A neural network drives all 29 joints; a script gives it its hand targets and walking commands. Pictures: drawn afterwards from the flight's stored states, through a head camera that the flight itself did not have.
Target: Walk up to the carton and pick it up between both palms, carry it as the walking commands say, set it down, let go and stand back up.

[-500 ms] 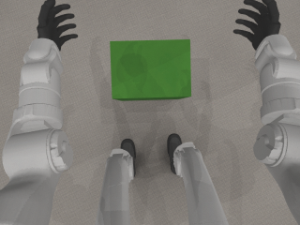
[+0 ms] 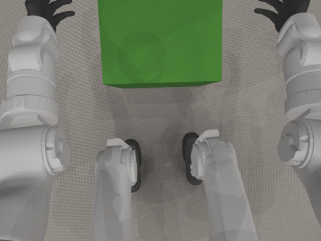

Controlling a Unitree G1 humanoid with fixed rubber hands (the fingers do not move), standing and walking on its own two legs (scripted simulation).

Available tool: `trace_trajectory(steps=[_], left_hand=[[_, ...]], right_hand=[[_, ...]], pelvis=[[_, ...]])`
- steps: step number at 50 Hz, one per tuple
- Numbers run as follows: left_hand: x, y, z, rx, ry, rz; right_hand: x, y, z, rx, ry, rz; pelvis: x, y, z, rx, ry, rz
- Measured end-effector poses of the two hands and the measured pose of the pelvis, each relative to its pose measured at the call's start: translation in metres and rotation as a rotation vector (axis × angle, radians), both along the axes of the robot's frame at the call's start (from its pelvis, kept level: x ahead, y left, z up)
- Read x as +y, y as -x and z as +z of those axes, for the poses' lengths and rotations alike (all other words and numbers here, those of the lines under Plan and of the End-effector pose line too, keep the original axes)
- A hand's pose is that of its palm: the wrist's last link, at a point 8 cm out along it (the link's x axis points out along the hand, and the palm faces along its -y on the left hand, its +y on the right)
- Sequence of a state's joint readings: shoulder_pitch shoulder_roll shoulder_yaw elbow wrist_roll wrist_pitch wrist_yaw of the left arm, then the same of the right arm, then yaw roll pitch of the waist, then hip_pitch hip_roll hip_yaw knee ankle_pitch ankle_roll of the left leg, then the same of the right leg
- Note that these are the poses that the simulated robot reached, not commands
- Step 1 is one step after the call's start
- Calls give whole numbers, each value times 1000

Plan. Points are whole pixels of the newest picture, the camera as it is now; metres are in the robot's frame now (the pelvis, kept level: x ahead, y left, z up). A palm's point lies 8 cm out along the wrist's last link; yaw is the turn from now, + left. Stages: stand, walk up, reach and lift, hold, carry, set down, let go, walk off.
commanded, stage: reach and lift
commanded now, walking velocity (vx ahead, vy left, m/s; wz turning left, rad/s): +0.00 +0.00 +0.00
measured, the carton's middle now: (160, 50) +0.53 -0.02 -0.35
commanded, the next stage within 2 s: none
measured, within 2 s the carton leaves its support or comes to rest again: neither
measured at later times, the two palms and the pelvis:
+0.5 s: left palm (77, 43) +0.55 +0.19 -0.26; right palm (248, 40) +0.52 -0.25 -0.26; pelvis -0.01 +0.00 -0.10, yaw +0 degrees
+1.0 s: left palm (82, 42) +0.55 +0.18 -0.26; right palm (243, 41) +0.52 -0.24 -0.27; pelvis -0.01 +0.00 -0.11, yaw +0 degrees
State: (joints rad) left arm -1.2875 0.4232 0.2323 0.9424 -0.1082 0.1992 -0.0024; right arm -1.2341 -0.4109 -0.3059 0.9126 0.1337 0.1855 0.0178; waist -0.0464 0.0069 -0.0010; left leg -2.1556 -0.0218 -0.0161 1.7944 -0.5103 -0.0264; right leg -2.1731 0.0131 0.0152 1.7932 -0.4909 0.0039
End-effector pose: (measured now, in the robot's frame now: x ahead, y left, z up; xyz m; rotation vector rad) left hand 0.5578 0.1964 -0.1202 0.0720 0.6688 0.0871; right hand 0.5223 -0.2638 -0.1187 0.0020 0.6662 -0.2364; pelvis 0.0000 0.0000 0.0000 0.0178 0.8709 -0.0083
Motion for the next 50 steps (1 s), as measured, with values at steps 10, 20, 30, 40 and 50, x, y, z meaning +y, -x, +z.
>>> trace_trajectory(steps=[10, 20, 30, 40, 50], left_hand=[[-3, 3, -60, 19, -12, 5], [-5, 7, -117, 40, -25, 4], [-4, 9, -158, 47, -22, 14], [-7, 6, -153, 31, -21, 12], [-17, 6, -144, 45, -11, 3]], right_hand=[[7, 2, -62, 16, 1, -3], [11, 5, -121, 42, 7, -11], [9, 6, -161, 51, 12, -24], [12, 2, -155, 35, 13, -26], [21, 4, -150, 53, -2, -10]], pelvis=[[1, 7, -46, -54, 0, -5], [3, 7, -83, -131, -1, 1], [3, 6, -109, -199, 2, 4], [3, 7, -114, -229, 4, 3], [3, 11, -107, -221, 4, 0]])
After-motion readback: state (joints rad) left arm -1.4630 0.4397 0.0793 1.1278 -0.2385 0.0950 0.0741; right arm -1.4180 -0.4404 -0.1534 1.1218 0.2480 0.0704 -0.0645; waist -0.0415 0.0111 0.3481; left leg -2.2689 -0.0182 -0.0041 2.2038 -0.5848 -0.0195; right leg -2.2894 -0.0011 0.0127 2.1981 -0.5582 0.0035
